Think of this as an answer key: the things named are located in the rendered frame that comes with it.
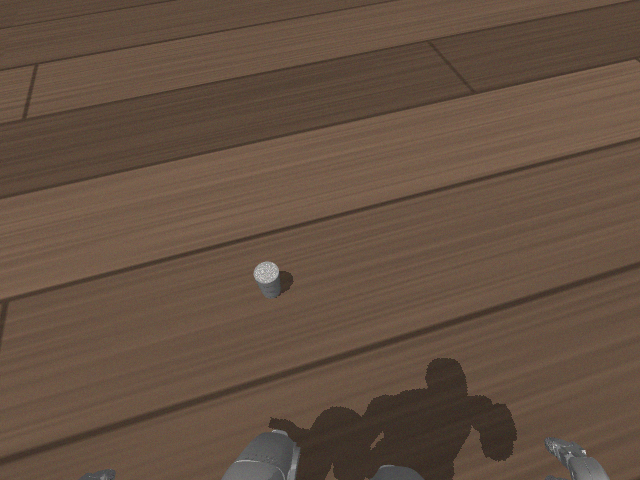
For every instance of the right robot hand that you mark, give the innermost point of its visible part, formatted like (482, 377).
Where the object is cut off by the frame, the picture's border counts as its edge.
(574, 458)

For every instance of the cup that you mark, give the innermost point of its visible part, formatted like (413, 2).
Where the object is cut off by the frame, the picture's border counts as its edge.
(267, 276)

